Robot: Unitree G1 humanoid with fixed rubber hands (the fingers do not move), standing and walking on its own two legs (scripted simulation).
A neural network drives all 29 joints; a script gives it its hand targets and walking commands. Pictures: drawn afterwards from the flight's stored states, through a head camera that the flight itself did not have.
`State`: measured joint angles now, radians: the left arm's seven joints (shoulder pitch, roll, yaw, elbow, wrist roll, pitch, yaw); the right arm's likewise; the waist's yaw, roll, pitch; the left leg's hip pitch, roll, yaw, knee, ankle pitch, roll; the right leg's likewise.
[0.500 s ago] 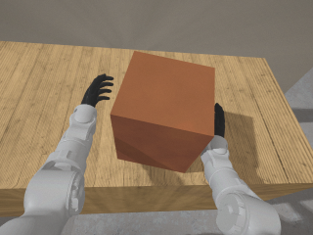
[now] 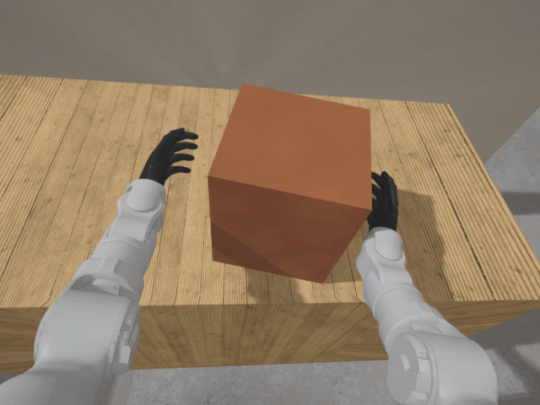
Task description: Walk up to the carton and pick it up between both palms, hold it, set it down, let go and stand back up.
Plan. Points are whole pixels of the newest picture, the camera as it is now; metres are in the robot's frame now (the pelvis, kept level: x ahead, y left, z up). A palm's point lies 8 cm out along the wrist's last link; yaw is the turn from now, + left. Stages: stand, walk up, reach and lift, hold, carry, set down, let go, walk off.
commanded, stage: set down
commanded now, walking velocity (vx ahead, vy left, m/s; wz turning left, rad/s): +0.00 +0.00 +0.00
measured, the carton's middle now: (285, 190) +0.47 +0.00 +0.01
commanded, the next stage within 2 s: none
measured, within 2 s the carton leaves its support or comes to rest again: neither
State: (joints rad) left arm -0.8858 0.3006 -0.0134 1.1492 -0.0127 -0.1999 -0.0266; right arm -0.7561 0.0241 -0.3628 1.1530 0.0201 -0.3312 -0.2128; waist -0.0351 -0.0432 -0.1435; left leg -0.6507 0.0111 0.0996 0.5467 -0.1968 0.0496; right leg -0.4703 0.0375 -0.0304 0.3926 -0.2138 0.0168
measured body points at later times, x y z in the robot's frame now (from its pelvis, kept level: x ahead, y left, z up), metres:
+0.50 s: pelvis -0.03 +0.01 +0.00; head +0.02 +0.07 +0.44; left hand +0.38 +0.22 +0.01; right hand +0.36 -0.15 +0.04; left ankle +0.03 +0.04 -0.73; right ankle -0.03 -0.14 -0.73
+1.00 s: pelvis -0.04 +0.00 +0.00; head -0.04 +0.05 +0.45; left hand +0.31 +0.24 +0.02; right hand +0.28 -0.18 +0.04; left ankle +0.03 +0.04 -0.73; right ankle -0.03 -0.14 -0.73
